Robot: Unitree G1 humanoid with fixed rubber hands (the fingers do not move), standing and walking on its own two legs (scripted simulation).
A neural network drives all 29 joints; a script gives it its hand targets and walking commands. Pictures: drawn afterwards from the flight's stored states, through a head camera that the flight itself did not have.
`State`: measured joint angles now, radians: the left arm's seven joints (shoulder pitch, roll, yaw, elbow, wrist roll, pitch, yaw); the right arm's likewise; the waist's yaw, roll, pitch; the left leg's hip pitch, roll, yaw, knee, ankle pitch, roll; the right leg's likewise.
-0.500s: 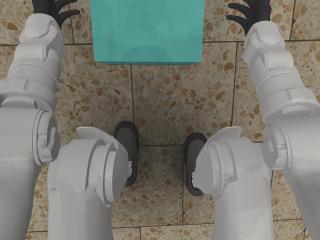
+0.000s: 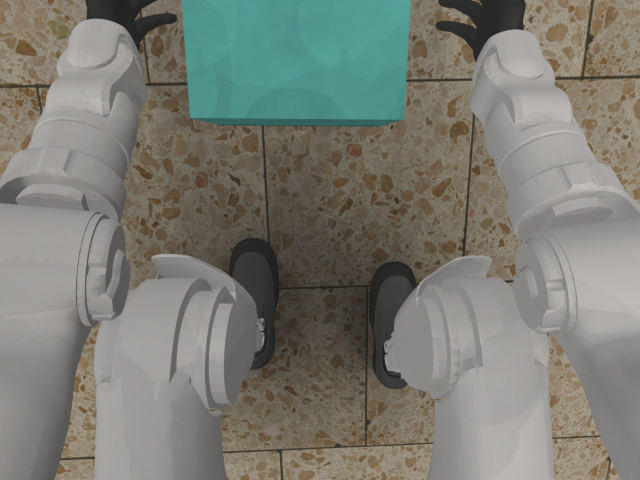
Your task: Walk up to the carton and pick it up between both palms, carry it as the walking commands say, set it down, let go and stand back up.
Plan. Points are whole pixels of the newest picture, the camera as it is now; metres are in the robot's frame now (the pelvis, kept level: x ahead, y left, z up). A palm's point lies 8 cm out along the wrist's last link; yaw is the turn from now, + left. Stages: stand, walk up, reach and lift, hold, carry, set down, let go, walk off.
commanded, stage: reach and lift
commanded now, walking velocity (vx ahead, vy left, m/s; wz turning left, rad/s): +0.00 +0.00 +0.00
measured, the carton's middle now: (298, 58) +0.52 +0.06 -0.28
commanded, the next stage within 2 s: none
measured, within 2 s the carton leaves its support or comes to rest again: leaves its support in 0.90 s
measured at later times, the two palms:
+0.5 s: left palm (129, 19) +0.52 +0.21 -0.19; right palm (465, 26) +0.53 -0.10 -0.19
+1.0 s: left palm (133, 13) +0.52 +0.21 -0.18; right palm (482, 23) +0.53 -0.11 -0.18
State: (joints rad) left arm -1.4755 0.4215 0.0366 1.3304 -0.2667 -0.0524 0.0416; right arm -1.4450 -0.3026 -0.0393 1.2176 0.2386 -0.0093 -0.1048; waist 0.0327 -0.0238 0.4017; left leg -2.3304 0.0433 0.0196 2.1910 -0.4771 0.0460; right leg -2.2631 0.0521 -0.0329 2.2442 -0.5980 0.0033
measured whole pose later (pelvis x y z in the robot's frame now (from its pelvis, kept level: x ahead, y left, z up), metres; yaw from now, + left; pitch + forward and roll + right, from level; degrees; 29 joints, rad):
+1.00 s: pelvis +0.01 +0.00 +0.00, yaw -1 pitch +35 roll -1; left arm -1.45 0.35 0.07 1.26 -0.17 0.08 0.06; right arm -1.41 -0.23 -0.17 1.17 0.13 0.08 -0.12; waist 0.05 -0.04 0.35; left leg -2.33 0.03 0.01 2.22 -0.51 0.04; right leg -2.26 0.09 -0.02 2.26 -0.61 0.02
